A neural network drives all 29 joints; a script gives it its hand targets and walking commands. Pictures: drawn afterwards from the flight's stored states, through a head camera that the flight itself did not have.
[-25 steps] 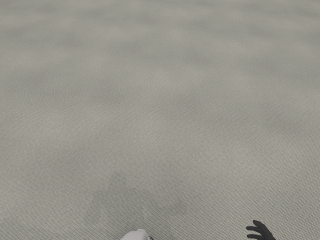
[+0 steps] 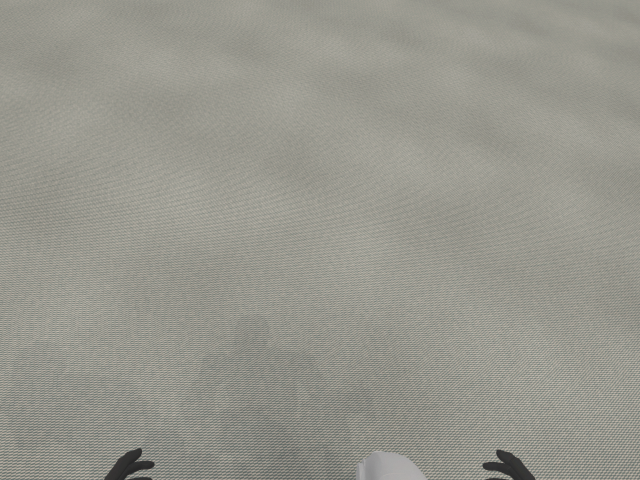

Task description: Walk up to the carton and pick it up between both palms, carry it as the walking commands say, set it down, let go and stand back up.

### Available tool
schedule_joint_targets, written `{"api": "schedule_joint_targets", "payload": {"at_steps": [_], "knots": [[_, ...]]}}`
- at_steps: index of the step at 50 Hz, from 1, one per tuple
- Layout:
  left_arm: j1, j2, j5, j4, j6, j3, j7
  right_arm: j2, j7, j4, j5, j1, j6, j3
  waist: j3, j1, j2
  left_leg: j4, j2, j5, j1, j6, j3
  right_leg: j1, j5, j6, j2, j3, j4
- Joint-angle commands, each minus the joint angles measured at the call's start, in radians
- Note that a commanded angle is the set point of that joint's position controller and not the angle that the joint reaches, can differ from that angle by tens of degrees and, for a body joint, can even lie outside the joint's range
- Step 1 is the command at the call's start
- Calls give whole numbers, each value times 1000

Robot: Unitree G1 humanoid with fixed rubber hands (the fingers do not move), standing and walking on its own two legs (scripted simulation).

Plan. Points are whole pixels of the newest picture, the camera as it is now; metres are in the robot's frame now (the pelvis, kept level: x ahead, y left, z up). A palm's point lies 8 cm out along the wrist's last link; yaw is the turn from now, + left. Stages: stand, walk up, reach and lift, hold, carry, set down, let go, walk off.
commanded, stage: walk up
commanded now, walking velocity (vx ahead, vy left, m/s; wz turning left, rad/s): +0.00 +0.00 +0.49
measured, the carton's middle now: out of the picture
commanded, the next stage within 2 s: none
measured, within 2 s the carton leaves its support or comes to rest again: neither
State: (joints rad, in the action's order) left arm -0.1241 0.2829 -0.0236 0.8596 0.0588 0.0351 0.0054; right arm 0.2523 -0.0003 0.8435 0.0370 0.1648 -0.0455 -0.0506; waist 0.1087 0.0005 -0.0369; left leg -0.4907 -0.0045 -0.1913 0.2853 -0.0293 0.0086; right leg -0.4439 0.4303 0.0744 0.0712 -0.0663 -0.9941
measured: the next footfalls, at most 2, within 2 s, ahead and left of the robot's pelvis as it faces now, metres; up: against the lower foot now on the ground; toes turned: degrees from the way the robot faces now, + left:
right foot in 0.22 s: +0.05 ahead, -0.11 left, +0.00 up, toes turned +1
left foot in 0.62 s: -0.05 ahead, +0.14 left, +0.00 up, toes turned +24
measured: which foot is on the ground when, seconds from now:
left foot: down 0.00-0.20, up 0.22-0.60, down 0.62-1.00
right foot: up 0.00-0.20, down 0.22-0.62, up 0.64-1.00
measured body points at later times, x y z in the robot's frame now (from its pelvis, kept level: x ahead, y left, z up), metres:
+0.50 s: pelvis -0.03 -0.01 +0.00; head +0.00 -0.01 +0.45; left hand +0.00 +0.28 -0.12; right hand +0.14 -0.24 -0.13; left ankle -0.07 +0.14 -0.69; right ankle +0.01 -0.11 -0.74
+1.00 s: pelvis -0.06 +0.04 +0.00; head -0.03 +0.06 +0.45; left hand -0.06 +0.34 -0.13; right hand +0.15 -0.17 -0.12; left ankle -0.08 +0.13 -0.74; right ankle +0.01 -0.08 -0.72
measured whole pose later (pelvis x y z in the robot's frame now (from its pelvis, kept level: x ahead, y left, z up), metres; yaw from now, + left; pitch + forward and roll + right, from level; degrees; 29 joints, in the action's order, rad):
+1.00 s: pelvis -0.06 +0.04 +0.00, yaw +29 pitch +1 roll -1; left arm -0.13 0.27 -0.01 0.81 0.06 0.03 0.02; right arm 0.28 0.00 0.84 0.02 0.21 -0.05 -0.06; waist 0.06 0.03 -0.01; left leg -0.49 0.07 -0.22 0.27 -0.05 0.06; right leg -0.34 0.41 0.07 0.03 -0.03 -0.70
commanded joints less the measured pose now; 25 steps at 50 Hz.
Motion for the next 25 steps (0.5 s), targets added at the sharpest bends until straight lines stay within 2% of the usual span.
{"api": "schedule_joint_targets", "payload": {"at_steps": [1, 3, 5, 6, 8, 9, 10, 11, 12, 13, 14, 15, 16, 17, 18, 20, 22, 23, 25], "knots": [[22, 52, 3, -66, 3, 12, 5, 190, 6, -43, 6, 9, 6, -40, -102, 18, 204, 191, -194, 108, -62, -120, 226, 20, -26, -2, -20, 2, 90], [21, 47, 6, -68, -2, 7, 8, 191, 4, -44, 9, 6, 2, -42, -117, 21, 218, 201, -198, 72, -47, -139, 266, 54, -19, -5, -28, 8, 146], [21, 46, 13, -72, -9, 7, 11, 194, 0, -41, 10, 1, -2, -42, -107, 21, 198, 201, -193, 71, -22, -141, 291, 96, -14, -11, -43, 5, 216], [3, 47, 18, -71, -13, 5, 13, 198, -1, -42, 10, -5, -6, -45, -109, 20, 215, 193, -188, 64, -12, -139, 302, 128, -7, -12, -51, 1, 264], [-45, 39, 24, -64, -26, 4, 20, 194, -1, -40, 6, -18, -14, -45, -117, -5, 183, 161, -164, 86, 7, -119, 310, 214, -49, -24, -68, -6, 404], [-91, 47, 24, -59, -34, 8, 26, 186, -3, -46, 1, -29, -16, -41, -131, -34, 153, 114, -134, 28, 84, -91, 285, 325, -124, -39, -49, -3, 535], [-147, 93, 19, -50, -40, 22, 31, 146, -7, -57, -6, -29, -13, -29, -139, -67, 33, 37, -57, -128, 191, -39, 231, 433, -112, -69, 43, 77, 676], [-180, 185, 6, -47, -44, 43, 36, 71, -6, -74, -6, -4, -4, -14, -130, -63, -231, -255, 78, -301, 341, 24, 61, 479, -65, -118, 289, 333, 819], [-122, 248, 3, -70, -36, 56, 34, 68, 2, -100, 13, -7, -7, -8, -106, -42, -258, -461, 35, -377, 355, 70, 11, 304, -50, -197, 467, 441, 877], [-56, 206, 5, -76, -34, 51, 28, 111, -3, -75, 9, -23, -16, -28, -65, -17, -157, -562, -9, -315, 280, 71, 56, 205, -70, -211, 404, 367, 859], [-10, 151, 9, -77, -39, 38, 28, 122, -12, -46, 6, 5, -17, -42, -55, 10, -86, -618, -9, -226, 269, 72, 67, 179, -104, -183, 320, 262, 812], [20, 108, 12, -82, -42, 27, 28, 127, -19, -34, 4, 17, -19, -48, -74, 24, -61, -662, -6, -166, 255, 82, 42, 197, -175, -172, 262, 158, 768], [16, 90, 14, -87, -49, 25, 29, 128, -25, -32, 2, 33, -19, -49, -91, 30, -88, -690, -2, -150, 255, 96, 25, 235, -300, -174, 236, 108, 731], [1, 84, 14, -84, -55, 29, 28, 120, -28, -30, -1, 35, -18, -45, -107, 23, -101, -683, -1, -157, 257, 107, 11, 265, -385, -180, 223, 62, 708], [-8, 87, 12, -76, -57, 33, 26, 110, -30, -34, -4, 18, -19, -40, -108, 15, -106, -650, -6, -162, 256, 115, -2, 276, -417, -185, 217, 34, 700], [-41, 112, 5, -72, -52, 44, 22, 92, -33, -47, -14, -10, -21, -25, -87, -5, -168, -528, -13, -174, 251, 127, -31, 298, -381, -180, 217, 7, 711], [-58, 141, -3, -80, -48, 57, 19, 81, -38, -63, -15, -37, -22, -11, -99, -14, -194, -415, -25, -193, 208, 126, -43, 312, -348, -186, 236, 7, 714], [-65, 148, -6, -81, -47, 60, 17, 79, -39, -67, -14, -48, -21, -7, -97, -16, -175, -366, -23, -199, 183, 124, -61, 312, -374, -185, 237, -8, 695], [-87, 165, -9, -77, -48, 70, 13, 77, -39, -79, -15, -50, -14, 1, -116, -16, -193, -269, -30, -212, 132, 117, -78, 333, -472, -184, 270, -14, 666]]}}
